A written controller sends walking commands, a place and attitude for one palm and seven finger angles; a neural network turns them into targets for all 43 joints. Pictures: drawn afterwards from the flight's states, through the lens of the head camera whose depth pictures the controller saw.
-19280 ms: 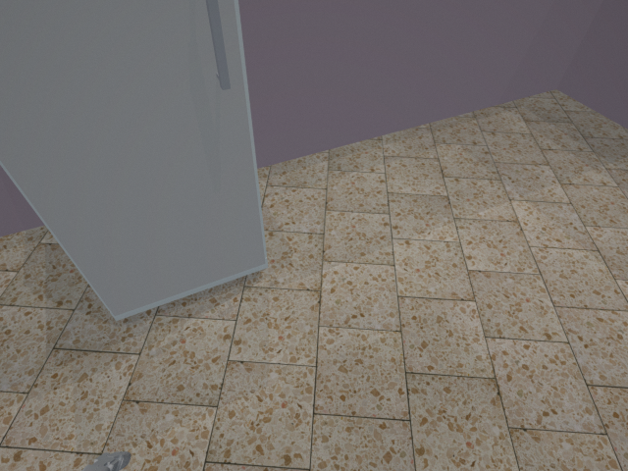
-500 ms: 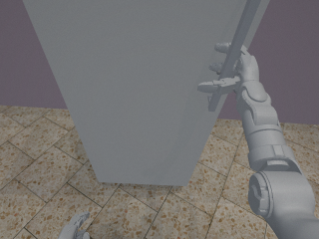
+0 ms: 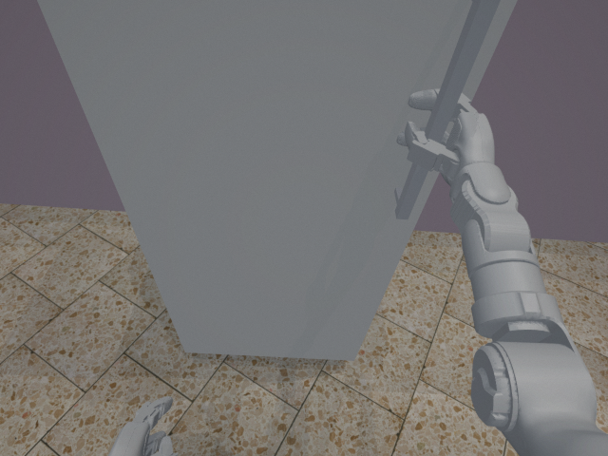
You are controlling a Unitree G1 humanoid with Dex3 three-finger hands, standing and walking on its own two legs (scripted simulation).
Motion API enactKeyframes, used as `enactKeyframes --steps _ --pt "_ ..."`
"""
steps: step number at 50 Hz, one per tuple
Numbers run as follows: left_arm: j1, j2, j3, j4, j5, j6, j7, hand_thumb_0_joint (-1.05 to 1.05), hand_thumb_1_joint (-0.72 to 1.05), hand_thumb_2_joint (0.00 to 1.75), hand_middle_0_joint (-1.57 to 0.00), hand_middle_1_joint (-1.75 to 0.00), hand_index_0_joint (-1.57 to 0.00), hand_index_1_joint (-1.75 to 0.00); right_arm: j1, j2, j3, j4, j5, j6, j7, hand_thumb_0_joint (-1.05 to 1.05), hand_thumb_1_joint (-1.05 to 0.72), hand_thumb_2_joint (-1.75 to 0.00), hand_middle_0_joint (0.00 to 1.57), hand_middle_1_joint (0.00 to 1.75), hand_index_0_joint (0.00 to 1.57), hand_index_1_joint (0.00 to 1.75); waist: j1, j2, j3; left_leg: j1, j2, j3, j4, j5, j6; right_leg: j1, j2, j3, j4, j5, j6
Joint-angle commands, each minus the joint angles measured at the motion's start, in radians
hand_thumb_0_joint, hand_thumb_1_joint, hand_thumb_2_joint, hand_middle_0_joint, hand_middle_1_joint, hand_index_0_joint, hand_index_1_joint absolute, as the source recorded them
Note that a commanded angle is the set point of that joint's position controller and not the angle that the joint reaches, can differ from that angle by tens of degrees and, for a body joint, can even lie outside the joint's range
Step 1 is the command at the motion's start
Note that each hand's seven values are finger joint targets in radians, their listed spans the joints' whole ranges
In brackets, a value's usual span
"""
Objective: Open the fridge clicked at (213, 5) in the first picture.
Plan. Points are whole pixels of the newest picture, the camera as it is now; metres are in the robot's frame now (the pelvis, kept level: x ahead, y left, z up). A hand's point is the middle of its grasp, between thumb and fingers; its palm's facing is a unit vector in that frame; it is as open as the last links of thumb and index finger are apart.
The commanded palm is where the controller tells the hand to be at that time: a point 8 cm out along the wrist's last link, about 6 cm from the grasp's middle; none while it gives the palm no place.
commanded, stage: grip the handle and tug to test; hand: right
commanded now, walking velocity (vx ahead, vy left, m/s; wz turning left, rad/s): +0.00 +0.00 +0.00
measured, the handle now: (431, 123) +0.50 -0.12 +0.21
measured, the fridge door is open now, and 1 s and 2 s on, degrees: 0 0 15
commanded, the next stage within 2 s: pull the door a little, standing still in 0.74 s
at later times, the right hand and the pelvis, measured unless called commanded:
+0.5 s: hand (418, 145) +0.45 -0.10 +0.21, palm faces -0.04 +1.00 +0.00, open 5.2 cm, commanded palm +0.40 -0.16 +0.21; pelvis +0.01 +0.00 +0.00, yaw +1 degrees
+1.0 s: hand (421, 152) +0.43 -0.10 +0.21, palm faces -0.03 +1.00 -0.01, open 5.7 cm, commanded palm +0.39 -0.15 +0.21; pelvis +0.03 -0.01 +0.00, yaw +0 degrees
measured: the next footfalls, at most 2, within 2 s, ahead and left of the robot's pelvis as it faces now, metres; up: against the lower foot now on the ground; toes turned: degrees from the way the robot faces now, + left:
right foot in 2.00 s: +0.08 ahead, -0.13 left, +0.00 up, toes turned -2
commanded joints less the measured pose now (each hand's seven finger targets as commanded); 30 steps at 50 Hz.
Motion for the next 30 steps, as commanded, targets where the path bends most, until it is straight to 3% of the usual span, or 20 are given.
enactKeyframes --steps 1,5,6,7,8,10,11,12,16,17,19,21,22,23,25,26,30 --pt "-0.07 0.107 0.041 -0.141 0.002 -0.04 0.011 0.0 0.9 0.9 -0.2 -0.3 -0.2 -0.3 -0.485 -0.162 -0.037 -0.254 0.009 -0.055 0.009 0.0 -0.9 -0.9 0.45 1.4 0.45 1.4 -0.001 0.113 -0.369 0.356 -0.008 -0.059 0.019 0.292 0.02 -0.063 0.004 0.048 -0.04 0.325 -0.015" --pt "-0.079 0.103 0.036 -0.143 0.001 -0.03 0.012 0.0 0.9 0.9 -0.2 -0.3 -0.2 -0.3 -0.474 -0.158 -0.039 -0.267 0.015 -0.044 0.017 0.0 -0.9 -0.9 0.45 1.4 0.45 1.4 0.002 0.116 -0.353 0.355 -0.007 -0.061 0.014 0.293 0.018 -0.069 0.005 0.042 -0.042 0.311 -0.017" --pt "-0.082 0.105 0.036 -0.148 0.001 -0.025 0.014 0.0 0.9 0.9 -0.2 -0.3 -0.2 -0.3 -0.463 -0.185 -0.055 -0.253 0.008 -0.042 0.012 0.0 -0.9 -0.9 0.45 1.4 0.45 1.4 -0.006 0.119 -0.348 0.359 -0.006 -0.063 0.014 0.283 0.019 -0.073 0.006 0.045 -0.044 0.308 -0.018" --pt "-0.082 0.103 0.034 -0.145 0.002 -0.025 0.014 0.0 0.9 0.9 -0.2 -0.3 -0.2 -0.3 -0.485 -0.177 -0.047 -0.258 0.011 -0.041 0.012 0.0 -0.9 -0.9 0.45 1.4 0.45 1.4 0.006 0.098 -0.339 0.35 -0.005 -0.063 0.01 0.283 0.018 -0.075 0.006 0.045 -0.045 0.305 -0.017" --pt "-0.08 0.103 0.034 -0.144 0.001 -0.021 0.015 0.0 0.9 0.9 -0.2 -0.3 -0.2 -0.3 -0.464 -0.2 -0.07 -0.242 0.007 -0.037 0.01 0.0 -0.9 -0.9 0.45 1.4 0.45 1.4 -0.005 0.121 -0.333 0.357 -0.006 -0.062 0.011 0.274 0.019 -0.085 0.005 0.045 -0.047 0.297 -0.017" --pt "-0.082 0.102 0.032 -0.147 0.0 -0.016 0.016 0.0 0.9 0.9 -0.2 -0.3 -0.2 -0.3 -0.486 -0.177 -0.045 -0.261 0.006 -0.033 0.012 0.0 -0.9 -0.9 0.45 1.4 0.45 1.4 0.006 0.104 -0.332 0.346 -0.006 -0.06 0.011 0.272 0.019 -0.079 0.004 0.046 -0.049 0.298 -0.015" --pt "-0.087 0.103 0.034 -0.156 0.001 -0.015 0.017 0.0 0.9 0.9 -0.2 -0.3 -0.2 -0.3 -0.468 -0.189 -0.058 -0.26 0.005 -0.034 0.008 0.0 -0.9 -0.9 0.45 1.4 0.45 1.4 -0.006 0.102 -0.337 0.35 -0.006 -0.06 0.012 0.268 0.021 -0.073 0.005 0.049 -0.049 0.307 -0.015" --pt "-0.088 0.1 0.033 -0.153 0.001 -0.015 0.017 0.0 0.9 0.9 -0.2 -0.3 -0.2 -0.3 -0.467 -0.184 -0.057 -0.257 0.008 -0.031 0.007 0.0 -0.9 -0.9 0.45 1.4 0.45 1.4 -0.001 0.085 -0.331 0.348 -0.005 -0.063 0.009 0.275 0.02 -0.072 0.005 0.043 -0.046 0.306 -0.016" --pt "-0.09 0.102 0.037 -0.164 0.002 -0.01 0.017 0.0 0.9 0.9 -0.2 -0.3 -0.2 -0.3 -0.436 -0.195 -0.069 -0.286 0.005 -0.033 0.003 0.0 -0.9 -0.9 0.45 1.4 0.45 1.4 -0.013 0.117 -0.367 0.379 -0.006 -0.06 0.015 0.305 0.021 -0.061 0.001 0.042 -0.048 0.34 -0.014" --pt "-0.094 0.098 0.034 -0.164 0.002 -0.01 0.015 0.0 0.9 0.9 -0.2 -0.3 -0.2 -0.3 -0.424 -0.18 -0.06 -0.298 0.009 -0.032 0.006 0.0 -0.9 -0.9 0.45 1.4 0.45 1.4 -0.015 0.077 -0.358 0.373 -0.006 -0.059 0.016 0.308 0.023 -0.06 0.003 0.042 -0.049 0.346 -0.011" --pt "-0.09 0.099 0.033 -0.162 0.001 -0.009 0.014 0.0 0.9 0.9 -0.2 -0.3 -0.2 -0.3 -0.424 -0.157 -0.042 -0.295 0.012 -0.025 0.009 0.0 -0.9 -0.9 0.45 1.4 0.45 1.4 -0.007 0.11 -0.338 0.365 -0.008 -0.057 0.01 0.299 0.021 -0.065 0.0 0.043 -0.052 0.331 -0.011" --pt "-0.098 0.106 0.035 -0.172 0.001 -0.002 0.015 0.0 0.9 0.9 -0.2 -0.3 -0.2 -0.3 -0.361 -0.201 -0.085 -0.292 0.011 -0.017 0.008 0.0 -0.9 -0.9 0.45 1.4 0.45 1.4 -0.027 0.135 -0.341 0.389 -0.008 -0.06 0.007 0.292 0.022 -0.072 -0.001 0.041 -0.058 0.329 -0.014" --pt "-0.102 0.104 0.034 -0.173 -0.001 0.001 0.016 0.0 0.9 0.9 -0.2 -0.3 -0.2 -0.3 -0.362 -0.211 -0.092 -0.312 0.011 -0.016 0.008 0.0 -0.9 -0.9 0.45 1.4 0.45 1.4 -0.027 0.114 -0.342 0.394 -0.007 -0.061 0.005 0.287 0.022 -0.075 -0.001 0.04 -0.062 0.322 -0.013" --pt "-0.109 0.1 0.032 -0.176 -0.001 0.002 0.015 0.0 0.9 0.9 -0.2 -0.3 -0.2 -0.3 -0.357 -0.188 -0.074 -0.329 0.011 -0.011 0.011 0.0 -0.9 -0.9 0.45 1.4 0.45 1.4 -0.027 0.091 -0.34 0.39 -0.007 -0.061 0.007 0.293 0.024 -0.069 0.0 0.039 -0.062 0.329 -0.012" --pt "-0.106 0.102 0.034 -0.177 0.0 0.004 0.015 0.0 0.9 0.9 -0.2 -0.3 -0.2 -0.3 -0.341 -0.196 -0.083 -0.351 0.01 -0.002 0.01 0.0 -0.9 -0.9 0.45 1.4 0.45 1.4 -0.027 0.104 -0.351 0.4 -0.009 -0.061 0.006 0.3 0.023 -0.067 0.0 0.037 -0.061 0.333 -0.012" --pt "-0.113 0.103 0.037 -0.187 -0.001 0.009 0.014 0.0 0.9 0.9 -0.2 -0.3 -0.2 -0.3 -0.295 -0.218 -0.105 -0.364 0.009 0.0 0.007 0.0 -0.9 -0.9 0.45 1.4 0.45 1.4 -0.043 0.113 -0.359 0.417 -0.008 -0.06 0.006 0.304 0.025 -0.063 -0.002 0.036 -0.063 0.346 -0.011" --pt "-0.127 0.096 0.04 -0.2 0.0 0.013 0.004 0.0 0.9 0.9 -0.2 -0.3 -0.2 -0.3 -0.215 -0.164 -0.076 -0.484 0.015 0.015 0.011 0.0 -0.9 -0.9 0.45 1.4 0.45 1.4 -0.046 0.086 -0.382 0.443 -0.012 -0.053 0.02 0.388 0.028 -0.035 -0.006 0.029 -0.056 0.43 -0.002"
